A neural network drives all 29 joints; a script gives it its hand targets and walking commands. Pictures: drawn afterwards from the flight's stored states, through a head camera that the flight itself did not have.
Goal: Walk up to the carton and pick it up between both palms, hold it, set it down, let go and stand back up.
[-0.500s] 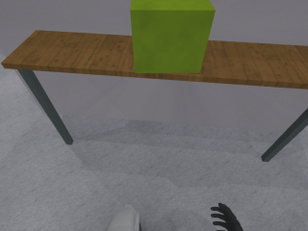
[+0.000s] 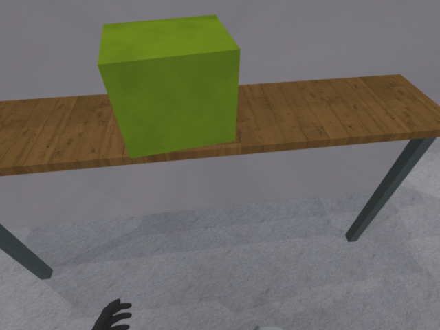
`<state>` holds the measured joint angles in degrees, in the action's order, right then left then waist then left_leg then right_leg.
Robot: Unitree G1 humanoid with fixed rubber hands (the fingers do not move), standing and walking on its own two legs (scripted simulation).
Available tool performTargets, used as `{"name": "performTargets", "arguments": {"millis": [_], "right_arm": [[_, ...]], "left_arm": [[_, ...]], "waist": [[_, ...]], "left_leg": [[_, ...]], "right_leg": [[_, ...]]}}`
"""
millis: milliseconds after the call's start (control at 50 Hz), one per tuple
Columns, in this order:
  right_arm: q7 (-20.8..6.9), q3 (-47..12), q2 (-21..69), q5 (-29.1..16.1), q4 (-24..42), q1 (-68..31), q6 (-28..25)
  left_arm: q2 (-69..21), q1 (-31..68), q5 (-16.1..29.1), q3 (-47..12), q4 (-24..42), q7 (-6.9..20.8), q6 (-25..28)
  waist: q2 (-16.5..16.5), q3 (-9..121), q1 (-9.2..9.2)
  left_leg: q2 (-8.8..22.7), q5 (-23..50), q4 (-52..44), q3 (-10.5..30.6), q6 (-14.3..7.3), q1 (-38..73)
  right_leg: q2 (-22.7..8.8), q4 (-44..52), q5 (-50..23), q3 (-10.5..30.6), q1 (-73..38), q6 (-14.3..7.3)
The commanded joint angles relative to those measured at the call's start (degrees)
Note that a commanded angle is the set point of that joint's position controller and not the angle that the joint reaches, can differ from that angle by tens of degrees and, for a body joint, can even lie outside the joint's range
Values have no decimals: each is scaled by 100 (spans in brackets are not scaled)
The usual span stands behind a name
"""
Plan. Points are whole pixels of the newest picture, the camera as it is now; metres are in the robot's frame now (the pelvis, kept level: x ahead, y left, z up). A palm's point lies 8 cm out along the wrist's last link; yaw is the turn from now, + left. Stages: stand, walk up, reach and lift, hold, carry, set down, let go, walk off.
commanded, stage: walk up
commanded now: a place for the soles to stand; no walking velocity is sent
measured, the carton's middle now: (173, 86) +0.67 +0.09 +0.12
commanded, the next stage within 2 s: none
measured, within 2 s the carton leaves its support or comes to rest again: neither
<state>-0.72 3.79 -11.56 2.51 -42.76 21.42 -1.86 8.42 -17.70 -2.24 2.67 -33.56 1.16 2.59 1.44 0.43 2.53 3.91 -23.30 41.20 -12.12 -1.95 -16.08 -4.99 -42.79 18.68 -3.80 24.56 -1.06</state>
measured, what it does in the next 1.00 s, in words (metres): walks ahead: left foot, then right foot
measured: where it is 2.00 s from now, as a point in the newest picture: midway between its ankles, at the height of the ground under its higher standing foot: outside the picture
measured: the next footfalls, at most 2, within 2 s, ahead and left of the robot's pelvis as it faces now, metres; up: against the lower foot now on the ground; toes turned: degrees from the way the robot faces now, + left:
left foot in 0.42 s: +0.24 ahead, +0.15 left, +0.00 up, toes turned +5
right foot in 0.80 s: +0.21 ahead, -0.06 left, +0.00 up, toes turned -3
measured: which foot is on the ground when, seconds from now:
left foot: down 0.00-0.00, up 0.02-0.40, down 0.42-1.00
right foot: down 0.00-0.42, up 0.44-0.78, down 0.80-1.00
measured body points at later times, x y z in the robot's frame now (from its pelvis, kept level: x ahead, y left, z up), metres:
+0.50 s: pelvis +0.13 +0.06 +0.00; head +0.15 +0.07 +0.45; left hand +0.16 +0.30 -0.13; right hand +0.32 -0.12 -0.10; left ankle +0.20 +0.15 -0.71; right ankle +0.07 -0.10 -0.67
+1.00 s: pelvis +0.13 +0.05 +0.01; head +0.13 +0.05 +0.46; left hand +0.29 +0.24 -0.10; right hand +0.24 -0.18 -0.11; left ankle +0.20 +0.15 -0.71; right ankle +0.17 -0.06 -0.71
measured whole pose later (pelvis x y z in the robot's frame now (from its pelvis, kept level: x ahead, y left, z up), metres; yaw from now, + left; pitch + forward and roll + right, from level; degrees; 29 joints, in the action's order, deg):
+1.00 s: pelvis +0.13 +0.05 +0.01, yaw -1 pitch -3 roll +0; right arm 0.0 1.3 -9.1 1.6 -39.9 15.4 0.2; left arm 5.3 -11.0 -0.8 0.5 -38.5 -0.4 -0.3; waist -1.0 -2.4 1.9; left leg 2.1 -13.3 38.3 -5.8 -1.8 -21.3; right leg 0.4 -38.7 17.2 -2.9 18.9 -1.6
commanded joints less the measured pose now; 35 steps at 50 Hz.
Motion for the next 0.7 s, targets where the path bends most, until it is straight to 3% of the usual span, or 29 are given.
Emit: {"name": "performTargets", "arguments": {"millis": [0,20,40,60,80,100,140,160,200,260,300,320,340,360,380,400,420,440,460,480,500,520,580,620,680], "right_arm": [[-252,-135,-81,68,1035,-815,103],[-241,-64,-341,131,1260,-965,142],[-223,-55,-380,122,1242,-934,146],[-184,-71,-333,119,1091,-629,157],[-154,-58,-393,130,973,-496,169],[-154,-39,-440,151,898,-447,190],[-171,-35,-384,146,857,-517,232],[-184,-33,-361,157,923,-674,239],[-201,-124,-169,127,912,-747,217],[-239,-226,74,65,953,-1003,119],[-215,-276,202,38,934,-1064,68],[-186,-293,218,34,953,-1070,40],[-137,-267,194,45,944,-952,22],[-87,-240,166,70,852,-636,-25],[-35,-148,-8,119,728,-189,-81],[48,9,-353,168,705,335,-152],[114,170,-838,140,863,384,-167],[193,177,-783,42,1007,177,-153],[249,100,-562,-25,1180,-18,-160],[296,72,-462,6,1238,-268,-160],[313,6,-374,5,1295,-524,-164],[320,-47,-174,-10,1297,-551,-188],[318,-85,21,-10,1309,-766,-268],[313,-92,-11,-31,1279,-836,-278],[305,-44,-239,-40,1223,-1032,-193]], "left_arm": [[1227,-1930,-37,468,280,-334,160],[1285,-1539,62,465,331,-492,151],[1022,-1136,63,371,405,-552,188],[924,-794,49,329,440,-562,233],[802,-512,54,263,460,-541,270],[587,-481,55,196,435,-510,332],[526,-539,42,170,276,-451,434],[507,-540,34,177,206,-442,460],[575,-590,12,208,151,-418,495],[622,-584,11,197,0,-367,468],[741,-456,27,225,8,-298,386],[766,-410,33,227,-9,-260,327],[809,-388,52,226,6,-231,253],[788,-337,100,198,17,-190,182],[632,-424,122,126,-26,-136,129],[323,-514,119,-10,27,-95,104],[165,-675,160,-70,146,-154,1],[371,-354,71,-18,182,-245,-112],[350,-143,60,-56,206,-262,-138],[292,-139,92,-52,117,-269,-162],[278,-237,75,-62,60,-293,-201],[298,-240,33,-21,3,-286,-239],[305,-13,14,-6,-105,-271,-324],[216,163,5,-37,-94,-265,-355],[59,515,37,-93,-18,-238,-368]], "waist": [[1099,-394,-986],[457,-595,-834],[356,-841,-669],[518,-727,-448],[685,-590,-355],[717,-668,-343],[544,-624,-360],[477,-671,-360],[502,-636,-372],[831,-533,-423],[999,-315,-417],[1011,-237,-423],[895,-254,-343],[515,-212,-173],[-54,47,30],[-848,638,239],[-1669,1126,175],[-1115,1004,232],[-766,724,176],[-691,728,49],[-973,517,-64],[-1000,447,-77],[-759,328,-155],[-878,405,-140],[-1036,464,-129]], "left_leg": [[-450,-1358,2589,801,88,-3157],[-313,-870,3210,1367,163,-3381],[-104,-444,3447,1439,261,-3500],[15,-291,3473,1449,343,-3306],[121,-245,3367,1440,471,-3039],[151,-53,3245,1427,554,-2873],[215,164,3089,1406,657,-2647],[211,141,2918,1409,620,-2714],[282,437,2330,1333,589,-2519],[202,607,1194,1005,428,-1849],[-21,641,490,686,271,-1037],[-104,688,245,573,196,-775],[-176,901,-202,523,127,-426],[-238,1549,-812,479,39,104],[-225,2083,-1097,722,0,849],[693,2551,-1290,1829,-225,1671],[1933,2981,-1808,3852,-1180,1922],[2060,2829,-1978,4048,-1535,1729],[1982,3107,-1977,3637,-1497,1493],[1947,2820,-1990,3376,-1415,1358],[1865,2868,-2006,3106,-1336,1056],[1754,2730,-2039,2868,-1281,758],[1680,3235,-2038,2385,-1323,388],[1586,3210,-1965,2045,-1299,375],[1410,2524,-1874,1749,-1164,171]], "right_leg": [[-1898,3163,2859,4058,-1730,-771],[-2218,3536,3113,4813,-1412,-1059],[-2149,3371,2802,4239,-1369,-1068],[-1999,3217,2567,3592,-1181,-1041],[-1800,3177,2239,3088,-1136,-1012],[-1709,3176,1524,2647,-1028,-978],[-1719,3136,589,2158,-921,-1048],[-1714,3109,404,2098,-969,-1082],[-1590,2993,-118,1603,-1049,-978],[-1189,2640,-1371,693,-1187,-767],[-933,2243,-1947,186,-1015,-642],[-885,2051,-2098,158,-1006,-637],[-877,1745,-2112,145,-889,-589],[-740,1229,-2079,45,-672,-425],[-547,463,-1896,-58,-387,-216],[-225,-803,-566,-368,113,115],[533,-2210,1840,-40,632,346],[419,-2660,2119,410,732,306],[357,-2992,1902,625,987,314],[326,-3199,1733,712,992,296],[193,-3042,1600,735,1003,359],[193,-3001,1530,758,808,387],[183,-2780,1280,717,710,431],[174,-2145,1288,593,650,442],[229,-979,1136,332,275,365]]}}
